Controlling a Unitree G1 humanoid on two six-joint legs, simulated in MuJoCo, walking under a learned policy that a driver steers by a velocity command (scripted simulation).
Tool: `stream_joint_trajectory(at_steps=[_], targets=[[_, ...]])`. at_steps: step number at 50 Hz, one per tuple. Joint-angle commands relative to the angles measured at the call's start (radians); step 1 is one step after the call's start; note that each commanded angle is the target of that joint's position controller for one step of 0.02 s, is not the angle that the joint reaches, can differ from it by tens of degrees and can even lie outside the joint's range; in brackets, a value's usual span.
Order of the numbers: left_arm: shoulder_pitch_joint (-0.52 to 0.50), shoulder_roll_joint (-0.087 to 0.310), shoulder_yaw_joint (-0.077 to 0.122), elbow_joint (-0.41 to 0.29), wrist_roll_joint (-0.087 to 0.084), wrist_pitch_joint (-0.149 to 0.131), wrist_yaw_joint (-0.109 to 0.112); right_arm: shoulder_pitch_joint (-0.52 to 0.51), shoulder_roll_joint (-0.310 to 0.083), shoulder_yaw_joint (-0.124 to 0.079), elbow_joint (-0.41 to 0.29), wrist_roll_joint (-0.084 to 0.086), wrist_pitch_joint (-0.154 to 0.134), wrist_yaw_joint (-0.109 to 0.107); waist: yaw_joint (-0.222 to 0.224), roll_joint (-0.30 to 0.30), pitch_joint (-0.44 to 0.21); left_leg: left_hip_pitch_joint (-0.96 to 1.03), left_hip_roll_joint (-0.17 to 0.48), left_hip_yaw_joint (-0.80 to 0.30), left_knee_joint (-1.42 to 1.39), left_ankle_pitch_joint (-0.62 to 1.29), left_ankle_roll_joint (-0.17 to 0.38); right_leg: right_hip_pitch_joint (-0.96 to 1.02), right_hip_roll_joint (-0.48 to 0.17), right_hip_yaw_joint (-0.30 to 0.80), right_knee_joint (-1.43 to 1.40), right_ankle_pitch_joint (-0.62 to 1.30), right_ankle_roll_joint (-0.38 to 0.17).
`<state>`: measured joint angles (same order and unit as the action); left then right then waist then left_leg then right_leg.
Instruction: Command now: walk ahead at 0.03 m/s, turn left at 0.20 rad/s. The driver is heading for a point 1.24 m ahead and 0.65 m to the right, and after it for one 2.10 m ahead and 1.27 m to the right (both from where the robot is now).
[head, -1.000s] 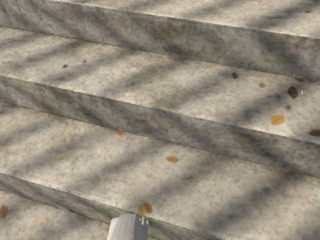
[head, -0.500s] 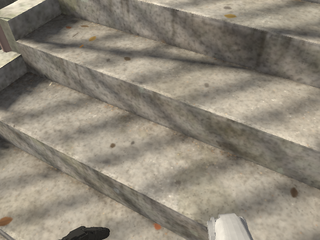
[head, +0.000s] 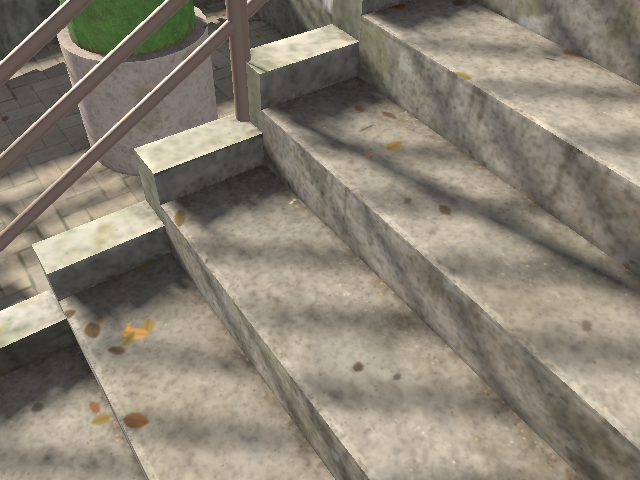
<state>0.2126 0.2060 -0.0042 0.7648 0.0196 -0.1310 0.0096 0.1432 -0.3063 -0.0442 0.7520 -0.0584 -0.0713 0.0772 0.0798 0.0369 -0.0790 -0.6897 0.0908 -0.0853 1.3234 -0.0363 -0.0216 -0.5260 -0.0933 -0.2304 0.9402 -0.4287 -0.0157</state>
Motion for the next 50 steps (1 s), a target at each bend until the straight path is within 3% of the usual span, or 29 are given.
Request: stream_joint_trajectory(at_steps=[1, 3, 4, 5, 6, 7, 8, 9, 10, 11, 12, 14, 17, 19, 21, 23, 24, 25, 26, 27, 28, 30, 32, 36, 42, 45, 48, 49, 50], targets=[[-0.163, 0.027, -0.033, -0.083, -0.013, -0.016, -0.059, 0.132, 0.002, -0.012, 0.051, 0.008, 0.002, 0.016, -0.11, -0.058, 0.079, 0.367, 0.022, 0.123, -0.575, 0.196, -0.071, -0.191, -0.079, 0.121, -0.086, -0.019, 0.013], [-0.13, 0.09, -0.029, -0.053, -0.014, 0.01, -0.07, 0.115, -0.021, -0.026, 0.066, 0.038, -0.002, -0.011, -0.128, -0.03, 0.117, 0.462, -0.018, 0.164, -1.061, 0.46, -0.061, -0.148, -0.158, 0.232, 0.048, 0.069, -0.021], [0.133, 0.115, 0.051, 0.022, -0.029, 0.087, 0.033, 0.246, 0.036, -0.012, 0.142, 0.082, 0.037, -0.05, -0.067, -0.06, -0.009, 0.62, -0.092, 0.31, -1.178, 0.506, -0.009, 0.048, -0.062, 0.127, 0.197, 0.228, -0.076], [0.155, 0.072, 0.036, 0.025, -0.023, 0.134, 0.068, 0.318, 0.044, 0.003, 0.179, 0.076, 0.032, -0.05, -0.091, -0.002, -0.005, 0.71, -0.026, 0.225, -1.229, 0.632, 0.003, 0.005, 0.018, 0.086, 0.433, 0.038, -0.067], [0.107, -0.08, -0.078, -0.098, 0.028, 0.095, -0.085, 0.29, -0.185, -0.059, 0.112, 0.043, -0.035, -0.01, 0.009, 0.303, 0.054, 0.697, 0.13, 0.006, -0.876, 1.457, 0.261, -0.283, -0.05, 0.177, 0.731, -0.252, 0.044], [0.237, -0.101, -0.077, -0.071, 0.001, 0.068, -0.117, 0.074, -0.233, -0.069, 0.007, 0.052, -0.042, 0.029, 0.065, 0.272, -0.157, 0.951, 0.315, -0.005, -0.709, 1.611, 0.388, -0.515, 0.008, 0.189, 0.824, -0.415, 0.149], [0.112, 0.025, -0.056, -0.1, -0.049, 0.047, -0.101, 0.12, -0.258, -0.092, -0.043, -0.009, -0.034, 0.034, -0.088, 0.163, -0.173, 0.986, 0.371, -0.028, -0.727, 1.415, 0.401, -0.627, 0.032, 0.206, 0.949, -0.493, 0.177], [-0.012, 0.084, -0.028, -0.135, -0.064, 0.035, -0.09, 0.215, -0.314, -0.117, -0.009, -0.049, -0.018, 0.021, -0.17, 0.155, -0.137, 0.982, 0.413, -0.073, -0.778, 1.07, 0.403, -0.755, 0.066, 0.242, 1.163, -0.497, 0.146], [-0.005, 0.113, 0.0, -0.12, -0.053, 0.024, -0.07, 0.275, -0.29, -0.103, 0.004, -0.062, -0.002, 0.006, -0.168, 0.133, -0.114, 0.91, 0.454, -0.116, -0.824, 0.83, 0.415, -0.81, 0.091, 0.315, 1.428, -0.434, 0.122], [0.031, 0.054, -0.006, -0.129, -0.021, 0.032, -0.063, 0.174, -0.272, -0.087, -0.011, -0.059, 0.019, 0.004, -0.085, 0.142, 0.009, 0.712, 0.558, -0.209, -0.95, 0.578, 0.483, -0.818, 0.049, 0.406, 1.464, -0.236, 0.107], [-0.03, 0.056, -0.011, -0.149, -0.005, 0.037, -0.061, 0.063, -0.18, -0.054, -0.043, -0.054, 0.022, 0.001, -0.042, 0.036, 0.122, 0.547, 0.534, -0.173, -1.068, 0.281, 0.454, -0.793, 0.028, 0.428, 1.389, -0.155, 0.079], [-0.07, 0.061, -0.011, -0.174, 0.005, 0.051, -0.061, 0.017, -0.116, -0.032, -0.077, -0.013, 0.017, -0.026, -0.025, 0.011, 0.084, 0.447, 0.435, -0.026, -1.133, -0.079, 0.358, -0.665, 0.03, 0.354, 1.335, -0.199, 0.056], [-0.085, 0.021, -0.036, -0.218, 0.0, 0.089, -0.076, 0.004, -0.196, -0.057, -0.087, 0.007, -0.007, -0.074, -0.007, -0.014, 0.047, 0.403, 0.261, 0.185, -1.189, -0.146, 0.212, -0.408, 0.026, 0.212, 0.768, -0.3, 0.071], [-0.113, 0.037, -0.044, -0.246, -0.018, 0.108, -0.096, 0.076, -0.28, -0.098, -0.068, 0.016, -0.017, -0.078, -0.051, 0.084, 0.016, 0.459, 0.277, 0.212, -1.164, 0.018, 0.246, -0.34, 0.091, 0.184, 0.668, -0.464, 0.046], [-0.019, 0.036, -0.055, -0.222, -0.018, 0.114, -0.101, 0.06, -0.278, -0.108, -0.082, -0.007, -0.014, -0.063, -0.044, 0.11, -0.007, 0.607, 0.372, 0.171, -1.135, 0.202, 0.312, -0.354, 0.121, 0.21, 0.514, -0.357, 0.005], [0.046, 0.114, -0.027, -0.211, -0.037, 0.097, -0.081, 0.067, -0.249, -0.108, -0.098, 0.016, -0.014, -0.043, -0.039, 0.135, -0.067, 0.647, 0.352, 0.178, -1.043, 0.36, 0.319, -0.259, 0.197, 0.229, 0.316, -0.154, -0.104], [0.059, 0.206, 0.0, -0.229, -0.034, 0.081, -0.064, 0.046, -0.216, -0.106, -0.137, 0.018, -0.008, -0.04, -0.038, -0.026, -0.101, 0.502, 0.213, 0.285, -0.833, 0.314, 0.209, -0.167, 0.114, 0.504, 0.193, 0.185, -0.261], [0.182, 0.287, 0.017, -0.239, -0.002, 0.083, -0.037, -0.051, -0.149, -0.09, -0.221, -0.009, 0.002, -0.028, 0.007, -0.315, -0.216, 0.177, -0.028, 0.291, -0.57, -0.256, 0.047, 0.11, -0.017, 1.051, -0.174, 0.189, -0.446], [0.256, 0.35, 0.043, -0.231, 0.009, 0.062, -0.047, -0.165, -0.113, -0.07, -0.279, 0.011, 0.018, -0.028, 0.097, -0.358, -0.234, -0.051, -0.092, 0.022, -0.216, -0.446, 0.012, 0.235, -0.105, 1.307, -0.376, 0.192, -0.449], [0.287, 0.32, 0.042, -0.221, 0.014, 0.047, -0.079, -0.221, -0.08, -0.058, -0.274, 0.051, 0.018, -0.035, 0.145, -0.366, -0.162, -0.176, -0.174, -0.195, 0.09, -0.358, 0.018, 0.209, -0.101, 1.291, -0.379, 0.252, -0.385], [0.261, 0.262, 0.033, -0.211, 0.002, 0.049, -0.102, -0.215, -0.064, -0.047, -0.264, 0.051, -0.001, -0.06, 0.12, -0.392, -0.078, -0.278, -0.199, -0.25, 0.246, -0.326, 0.027, 0.177, -0.08, 1.161, -0.294, 0.279, -0.351], [0.103, 0.192, 0.023, -0.186, -0.061, 0.037, -0.103, -0.153, -0.06, -0.014, -0.26, 0.002, -0.025, -0.1, -0.028, -0.225, -0.016, -0.24, -0.141, -0.101, 0.394, -0.357, 0.047, 0.001, -0.011, 0.909, -0.161, 0.396, -0.337], [-0.011, 0.174, 0.025, -0.181, -0.042, 0.031, -0.096, -0.112, -0.083, -0.01, -0.256, -0.005, -0.005, -0.128, -0.095, -0.095, -0.069, -0.127, -0.122, -0.042, 0.332, -0.354, 0.006, -0.104, 0.026, 0.833, -0.219, 0.306, -0.279], [-0.022, 0.147, 0.007, -0.164, -0.017, 0.011, -0.057, -0.086, -0.089, -0.003, -0.225, -0.006, 0.043, -0.115, -0.07, -0.1, -0.074, -0.119, -0.115, -0.027, 0.318, -0.204, -0.067, -0.053, 0.048, 0.81, -0.259, 0.203, -0.258], [0.207, 0.104, 0.002, -0.136, -0.006, 0.028, -0.031, -0.241, -0.011, 0.016, -0.287, 0.008, 0.015, -0.14, 0.063, -0.191, -0.055, -0.33, -0.118, -0.043, 0.178, -0.282, -0.084, 0.271, 0.009, 0.899, -0.256, 0.35, -0.296], [0.175, 0.118, 0.01, -0.167, -0.013, 0.041, -0.046, -0.196, -0.003, 0.015, -0.261, 0.001, -0.006, -0.142, 0.039, -0.193, -0.055, -0.329, -0.114, -0.036, 0.187, -0.258, -0.086, 0.257, 0.003, 0.94, -0.281, 0.294, -0.305], [0.054, 0.165, 0.026, -0.205, -0.049, 0.042, -0.04, -0.224, 0.04, 0.028, -0.283, -0.019, -0.012, -0.096, -0.027, -0.13, 0.007, -0.039, -0.113, 0.16, -0.214, -0.446, -0.084, 0.047, 0.113, 0.805, -0.375, 0.164, -0.216], [0.066, 0.188, 0.049, -0.192, -0.048, 0.051, -0.034, -0.28, 0.06, 0.033, -0.308, 0.008, -0.004, -0.076, -0.007, -0.117, 0.026, 0.054, -0.121, 0.152, -0.485, -0.607, -0.083, 0.028, 0.107, 0.828, -0.443, 0.036, -0.183], [0.058, 0.221, 0.069, -0.186, -0.033, 0.069, -0.034, -0.248, 0.076, 0.029, -0.283, 0.025, 0.001, -0.055, -0.004, -0.156, 0.025, 0.15, -0.143, 0.16, -0.645, -0.461, -0.075, 0.027, 0.105, 0.874, -0.479, -0.125, -0.179]])
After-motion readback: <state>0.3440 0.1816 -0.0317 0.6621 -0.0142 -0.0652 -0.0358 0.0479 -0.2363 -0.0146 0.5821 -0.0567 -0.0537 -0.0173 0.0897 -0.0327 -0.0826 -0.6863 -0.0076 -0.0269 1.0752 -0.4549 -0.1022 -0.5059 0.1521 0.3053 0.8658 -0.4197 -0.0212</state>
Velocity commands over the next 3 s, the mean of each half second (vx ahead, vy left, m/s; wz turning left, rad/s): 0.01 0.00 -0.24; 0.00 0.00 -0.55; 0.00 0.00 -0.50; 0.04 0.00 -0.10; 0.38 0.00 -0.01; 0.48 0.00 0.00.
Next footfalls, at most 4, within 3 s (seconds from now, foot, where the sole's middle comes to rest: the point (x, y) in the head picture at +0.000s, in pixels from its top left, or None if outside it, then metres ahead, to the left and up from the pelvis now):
0.10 left None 0.05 0.14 -0.89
0.46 right None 0.05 -0.16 -0.72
1.06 left None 0.21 0.04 -0.72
1.48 right None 0.06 -0.13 -0.72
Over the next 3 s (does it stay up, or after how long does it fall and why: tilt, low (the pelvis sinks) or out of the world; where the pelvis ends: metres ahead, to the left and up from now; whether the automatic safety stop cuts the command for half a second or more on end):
stays up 0.50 -0.31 0.24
